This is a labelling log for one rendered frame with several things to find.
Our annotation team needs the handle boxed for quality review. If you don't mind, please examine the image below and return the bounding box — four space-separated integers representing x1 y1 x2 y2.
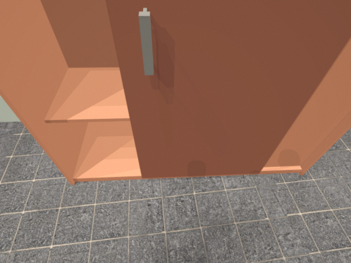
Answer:
139 8 154 75

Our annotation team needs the wardrobe door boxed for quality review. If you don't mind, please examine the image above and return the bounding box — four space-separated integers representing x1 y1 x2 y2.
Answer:
264 38 351 167
105 0 351 178

